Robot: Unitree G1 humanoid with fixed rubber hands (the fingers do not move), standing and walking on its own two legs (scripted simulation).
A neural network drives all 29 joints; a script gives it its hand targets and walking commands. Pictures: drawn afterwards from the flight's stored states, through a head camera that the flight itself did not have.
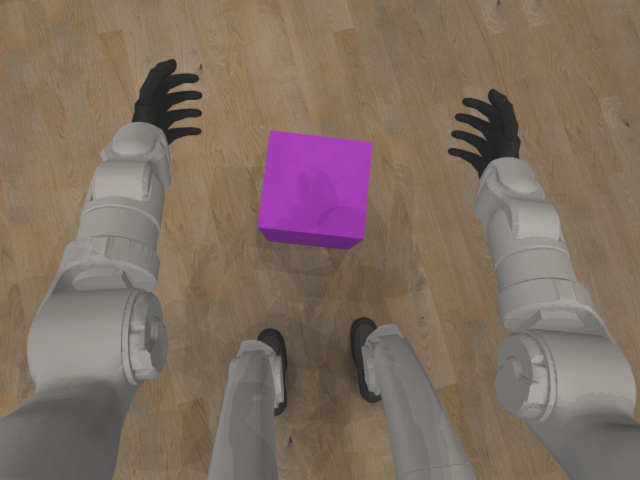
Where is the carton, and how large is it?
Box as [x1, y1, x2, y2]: [258, 130, 371, 249]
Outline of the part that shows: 270,130 258,220 258,227 266,238 272,241 348,249 363,238 371,142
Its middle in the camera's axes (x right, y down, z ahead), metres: -0.02 -0.09 +0.90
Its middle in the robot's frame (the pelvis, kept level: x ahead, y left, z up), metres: +0.52 -0.03 -0.53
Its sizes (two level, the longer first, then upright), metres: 0.210 0.200 0.250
